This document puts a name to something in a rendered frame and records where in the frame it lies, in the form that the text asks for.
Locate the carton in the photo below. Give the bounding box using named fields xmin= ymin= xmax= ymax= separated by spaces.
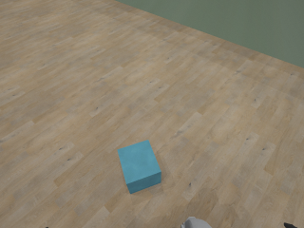
xmin=117 ymin=140 xmax=162 ymax=195

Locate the robot right thigh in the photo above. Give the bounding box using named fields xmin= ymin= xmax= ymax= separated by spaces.
xmin=180 ymin=218 xmax=212 ymax=228

